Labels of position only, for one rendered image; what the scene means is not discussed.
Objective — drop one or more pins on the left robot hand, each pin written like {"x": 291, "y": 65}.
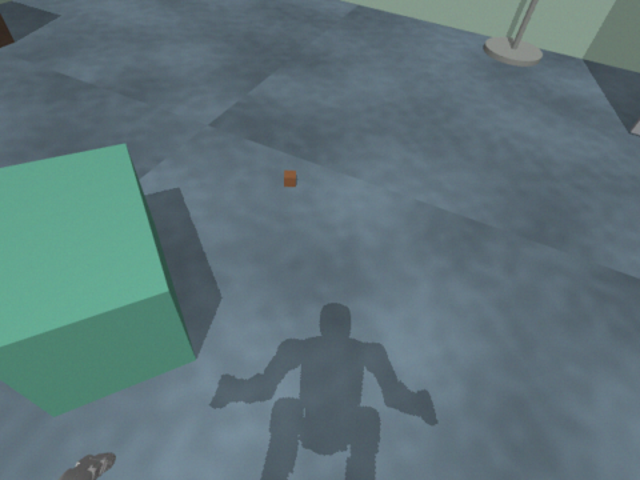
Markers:
{"x": 90, "y": 467}

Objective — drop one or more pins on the coat stand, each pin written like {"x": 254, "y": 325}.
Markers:
{"x": 514, "y": 51}

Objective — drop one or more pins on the cube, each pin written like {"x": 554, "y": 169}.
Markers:
{"x": 289, "y": 178}

